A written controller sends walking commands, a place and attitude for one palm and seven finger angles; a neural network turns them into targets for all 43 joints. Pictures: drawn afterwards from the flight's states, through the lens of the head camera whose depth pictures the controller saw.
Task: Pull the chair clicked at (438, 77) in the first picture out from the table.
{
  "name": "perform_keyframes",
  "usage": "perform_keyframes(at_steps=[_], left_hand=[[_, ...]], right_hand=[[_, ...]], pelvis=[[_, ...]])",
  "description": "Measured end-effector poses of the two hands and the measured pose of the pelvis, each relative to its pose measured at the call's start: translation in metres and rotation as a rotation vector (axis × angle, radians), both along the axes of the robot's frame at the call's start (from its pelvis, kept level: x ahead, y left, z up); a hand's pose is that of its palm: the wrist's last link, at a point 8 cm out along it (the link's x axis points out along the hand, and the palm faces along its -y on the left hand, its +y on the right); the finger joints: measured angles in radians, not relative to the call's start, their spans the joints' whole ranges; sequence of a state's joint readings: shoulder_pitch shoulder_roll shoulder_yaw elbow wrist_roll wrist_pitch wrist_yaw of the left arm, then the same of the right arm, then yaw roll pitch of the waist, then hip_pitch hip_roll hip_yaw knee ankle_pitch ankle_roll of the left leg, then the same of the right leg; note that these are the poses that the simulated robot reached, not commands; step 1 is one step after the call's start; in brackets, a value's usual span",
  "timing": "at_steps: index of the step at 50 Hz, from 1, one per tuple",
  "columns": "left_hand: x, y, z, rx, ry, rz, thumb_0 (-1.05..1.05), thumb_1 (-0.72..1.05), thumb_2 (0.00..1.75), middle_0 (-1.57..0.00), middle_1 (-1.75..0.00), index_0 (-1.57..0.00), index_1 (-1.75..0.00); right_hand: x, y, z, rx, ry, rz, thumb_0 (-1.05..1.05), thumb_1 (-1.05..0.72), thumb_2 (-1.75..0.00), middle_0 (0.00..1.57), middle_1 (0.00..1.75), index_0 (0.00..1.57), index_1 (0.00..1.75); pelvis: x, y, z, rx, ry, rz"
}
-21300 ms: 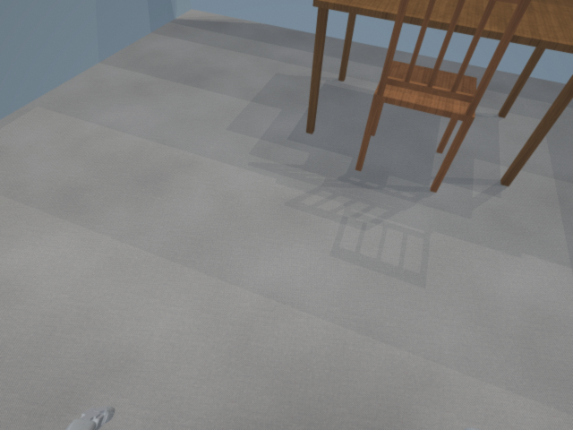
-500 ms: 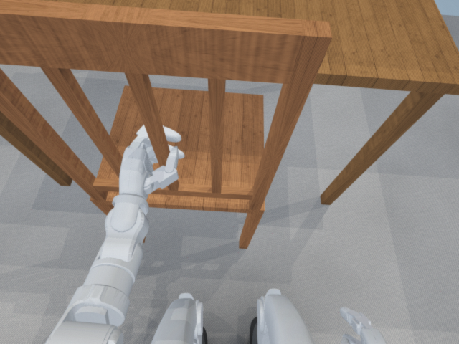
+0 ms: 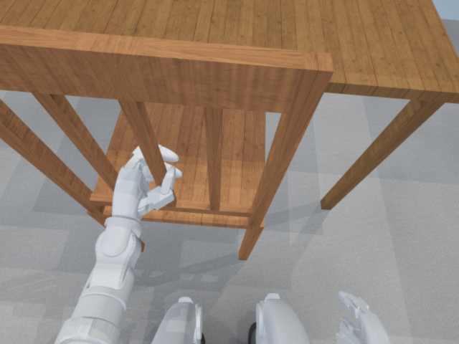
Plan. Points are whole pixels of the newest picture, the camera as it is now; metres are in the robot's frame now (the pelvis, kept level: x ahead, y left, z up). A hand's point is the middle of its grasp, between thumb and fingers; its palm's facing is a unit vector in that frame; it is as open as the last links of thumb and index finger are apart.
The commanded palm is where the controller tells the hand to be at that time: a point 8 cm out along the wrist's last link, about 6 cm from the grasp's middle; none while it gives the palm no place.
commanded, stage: step backward, pulling the chair out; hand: left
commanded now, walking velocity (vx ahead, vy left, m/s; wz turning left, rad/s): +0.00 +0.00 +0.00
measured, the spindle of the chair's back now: (156, 165) +0.40 +0.13 +0.04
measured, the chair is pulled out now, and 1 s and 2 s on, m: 0.03 0.14 0.27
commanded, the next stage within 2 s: none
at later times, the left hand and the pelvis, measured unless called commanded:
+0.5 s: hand (165, 194) +0.35 +0.11 +0.03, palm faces -0.11 -0.99 -0.12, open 5.2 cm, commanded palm +0.33 +0.16 +0.03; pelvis +0.00 +0.01 +0.10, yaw -3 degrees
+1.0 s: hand (165, 255) +0.26 +0.10 +0.03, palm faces -0.10 -0.99 -0.14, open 5.2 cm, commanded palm +0.25 +0.15 +0.04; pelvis -0.06 +0.01 +0.10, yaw -3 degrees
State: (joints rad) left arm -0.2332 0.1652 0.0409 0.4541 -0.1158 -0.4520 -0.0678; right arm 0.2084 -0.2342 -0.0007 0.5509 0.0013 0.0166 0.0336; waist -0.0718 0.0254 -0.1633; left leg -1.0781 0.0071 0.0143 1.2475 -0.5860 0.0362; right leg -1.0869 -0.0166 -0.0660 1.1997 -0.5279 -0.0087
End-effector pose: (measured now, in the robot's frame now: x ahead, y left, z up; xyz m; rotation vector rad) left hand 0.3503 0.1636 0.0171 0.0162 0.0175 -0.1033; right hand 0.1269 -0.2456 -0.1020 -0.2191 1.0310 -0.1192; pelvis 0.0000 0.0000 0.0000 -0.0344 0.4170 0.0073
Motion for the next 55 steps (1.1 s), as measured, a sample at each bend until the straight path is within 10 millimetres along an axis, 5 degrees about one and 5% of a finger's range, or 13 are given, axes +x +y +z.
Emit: perform_keyframes(at_steps=[6, 14, 22, 29, 41, 55], left_hand=[[-0.004, 0.000, 0.002, 0.013, 0.013, 0.005, 0.01, 0.72, 0.81, -0.44, -1.42, -0.43, -1.45], [-0.009, 0.001, 0.026, 0.118, 0.332, 0.073, 0.04, 0.73, 0.82, -0.36, -1.22, -0.45, -1.45], [-0.008, -0.001, 0.032, 0.151, 0.422, 0.030, 0.06, 0.73, 0.81, -0.36, -1.20, -0.48, -1.45], [-0.023, -0.003, 0.033, 0.152, 0.431, 0.028, 0.06, 0.73, 0.80, -0.35, -1.21, -0.49, -1.45], [-0.079, -0.012, 0.034, 0.154, 0.444, 0.066, 0.06, 0.72, 0.81, -0.35, -1.19, -0.49, -1.45], [-0.118, -0.005, 0.034, 0.180, 0.436, 0.023, 0.05, 0.71, 0.81, -0.36, -1.20, -0.49, -1.45]], right_hand=[[0.004, 0.001, 0.001, -0.002, -0.006, -0.007, 0.01, -0.90, -0.90, 0.20, 0.30, 0.20, 0.29], [-0.014, 0.013, 0.059, 0.005, 0.046, -0.157, 0.01, -0.90, -0.90, 0.20, 0.30, 0.20, 0.29], [-0.041, -0.003, 0.089, -0.096, 0.113, -0.195, 0.01, -0.90, -0.90, 0.21, 0.30, 0.20, 0.29], [-0.065, -0.013, 0.094, -0.104, 0.115, -0.237, 0.00, -0.90, -0.90, 0.21, 0.30, 0.20, 0.29], [-0.091, -0.013, 0.083, -0.058, 0.093, -0.229, 0.01, -0.90, -0.90, 0.21, 0.30, 0.20, 0.29], [-0.136, -0.005, 0.088, -0.102, 0.055, -0.225, 0.01, -0.90, -0.90, 0.21, 0.30, 0.20, 0.29]], pelvis=[[-0.002, -0.001, 0.001, 0.003, -0.023, 0.003], [0.013, 0.006, 0.067, 0.017, -0.170, -0.018], [0.008, 0.011, 0.094, 0.001, -0.259, -0.037], [-0.005, 0.009, 0.097, 0.006, -0.311, -0.072], [-0.040, 0.000, 0.097, 0.018, -0.356, -0.073], [-0.076, 0.019, 0.095, 0.015, -0.387, -0.079]])
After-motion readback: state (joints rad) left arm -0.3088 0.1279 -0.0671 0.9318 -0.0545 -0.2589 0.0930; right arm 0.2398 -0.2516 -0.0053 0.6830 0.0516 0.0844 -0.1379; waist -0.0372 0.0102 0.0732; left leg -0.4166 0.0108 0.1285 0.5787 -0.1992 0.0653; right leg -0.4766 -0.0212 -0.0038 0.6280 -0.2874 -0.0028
